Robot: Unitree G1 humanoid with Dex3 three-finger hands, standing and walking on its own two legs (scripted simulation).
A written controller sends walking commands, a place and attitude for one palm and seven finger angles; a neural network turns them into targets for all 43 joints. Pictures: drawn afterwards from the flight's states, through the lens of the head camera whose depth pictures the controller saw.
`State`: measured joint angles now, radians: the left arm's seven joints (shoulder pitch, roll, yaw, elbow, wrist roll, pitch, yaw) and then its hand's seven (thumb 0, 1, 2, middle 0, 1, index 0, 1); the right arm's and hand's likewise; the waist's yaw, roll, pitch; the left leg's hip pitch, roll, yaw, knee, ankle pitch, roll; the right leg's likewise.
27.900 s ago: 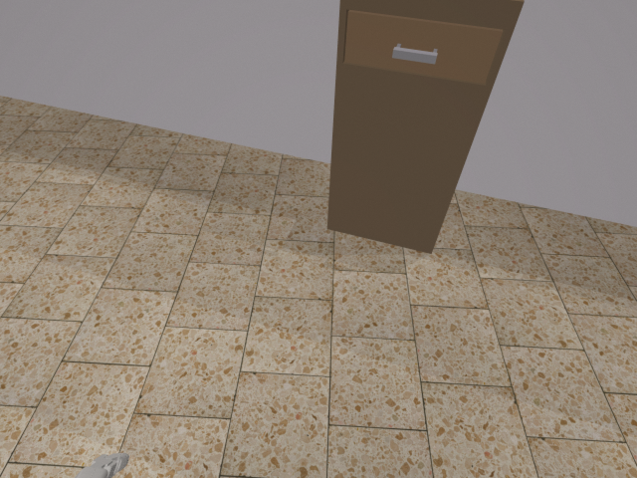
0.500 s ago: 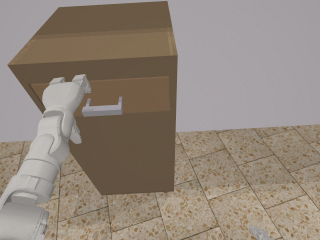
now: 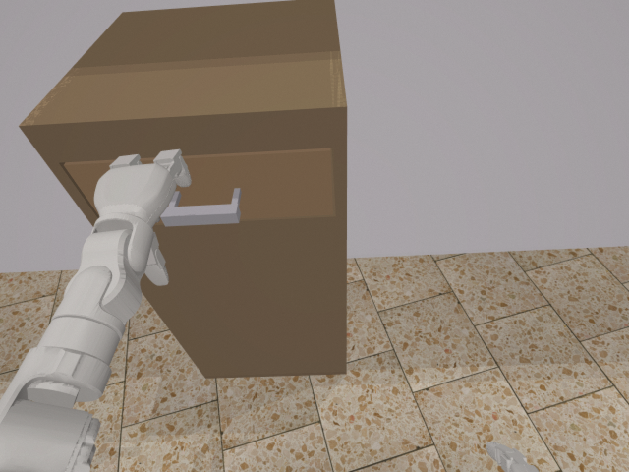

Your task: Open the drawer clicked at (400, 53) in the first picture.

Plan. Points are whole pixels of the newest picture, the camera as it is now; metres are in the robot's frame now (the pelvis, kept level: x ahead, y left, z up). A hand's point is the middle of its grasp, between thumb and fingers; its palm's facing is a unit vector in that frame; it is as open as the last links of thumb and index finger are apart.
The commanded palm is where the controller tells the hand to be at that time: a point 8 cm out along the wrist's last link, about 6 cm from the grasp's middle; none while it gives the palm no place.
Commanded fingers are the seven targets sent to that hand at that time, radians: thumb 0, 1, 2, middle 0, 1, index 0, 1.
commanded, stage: re-aim the fingers above the handle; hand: left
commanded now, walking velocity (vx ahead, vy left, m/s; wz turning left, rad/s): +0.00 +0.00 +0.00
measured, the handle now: (203, 205) +0.49 +0.22 +0.06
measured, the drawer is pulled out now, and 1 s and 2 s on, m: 0.00 0.00 0.00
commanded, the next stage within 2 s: lower the fingers behind the handle in 1.78 s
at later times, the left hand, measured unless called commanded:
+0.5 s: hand (139, 222) +0.39 +0.26 +0.12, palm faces +0.05 -0.02 -1.00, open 13.8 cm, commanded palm +0.37 +0.25 +0.18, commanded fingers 0.00 -0.50 0.30 -0.30 -1.20 -0.30 -1.20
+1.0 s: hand (162, 214) +0.41 +0.24 +0.12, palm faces +0.02 -0.02 -1.00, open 13.8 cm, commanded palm +0.38 +0.22 +0.17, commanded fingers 0.00 -0.50 0.30 -0.30 -1.20 -0.30 -1.20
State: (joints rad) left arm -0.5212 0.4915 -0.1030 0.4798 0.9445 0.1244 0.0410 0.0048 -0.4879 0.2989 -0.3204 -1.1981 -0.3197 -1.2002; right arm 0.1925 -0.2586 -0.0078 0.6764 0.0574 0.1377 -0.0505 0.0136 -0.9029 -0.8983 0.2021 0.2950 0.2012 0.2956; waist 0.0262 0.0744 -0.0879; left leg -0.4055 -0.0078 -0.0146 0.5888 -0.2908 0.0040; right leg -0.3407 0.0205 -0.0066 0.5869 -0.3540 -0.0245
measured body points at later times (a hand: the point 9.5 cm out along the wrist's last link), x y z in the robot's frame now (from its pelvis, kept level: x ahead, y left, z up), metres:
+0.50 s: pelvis -0.01 +0.00 +0.00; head +0.01 -0.02 +0.45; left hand +0.38 +0.26 +0.18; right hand +0.12 -0.25 -0.13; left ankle +0.00 +0.12 -0.73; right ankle -0.04 -0.10 -0.73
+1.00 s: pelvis +0.00 +0.01 +0.00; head +0.01 -0.02 +0.45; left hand +0.41 +0.24 +0.17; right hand +0.11 -0.24 -0.13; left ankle +0.00 +0.12 -0.73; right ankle -0.04 -0.10 -0.73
